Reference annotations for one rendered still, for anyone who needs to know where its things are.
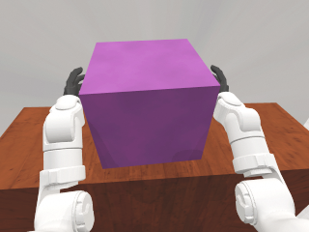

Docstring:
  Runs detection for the robot left forearm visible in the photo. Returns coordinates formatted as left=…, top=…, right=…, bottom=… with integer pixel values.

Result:
left=34, top=95, right=86, bottom=230

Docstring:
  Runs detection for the robot left upper arm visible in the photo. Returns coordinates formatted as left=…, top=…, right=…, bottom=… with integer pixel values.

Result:
left=28, top=190, right=95, bottom=232

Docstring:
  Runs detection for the robot right hand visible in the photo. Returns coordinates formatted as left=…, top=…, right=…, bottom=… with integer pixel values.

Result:
left=211, top=65, right=229, bottom=94

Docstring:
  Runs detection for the pedestal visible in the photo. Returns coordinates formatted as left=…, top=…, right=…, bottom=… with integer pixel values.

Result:
left=0, top=102, right=309, bottom=232

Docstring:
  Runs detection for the robot right upper arm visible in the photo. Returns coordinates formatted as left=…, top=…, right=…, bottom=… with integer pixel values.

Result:
left=235, top=178, right=309, bottom=232

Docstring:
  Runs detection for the robot right forearm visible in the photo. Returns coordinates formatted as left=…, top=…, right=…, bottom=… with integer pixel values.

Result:
left=212, top=92, right=295, bottom=214

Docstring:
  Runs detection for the carton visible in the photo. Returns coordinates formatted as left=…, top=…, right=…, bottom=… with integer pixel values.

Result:
left=78, top=39, right=221, bottom=169

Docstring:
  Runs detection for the robot left hand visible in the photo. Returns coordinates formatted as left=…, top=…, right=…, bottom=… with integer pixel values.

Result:
left=63, top=67, right=85, bottom=97

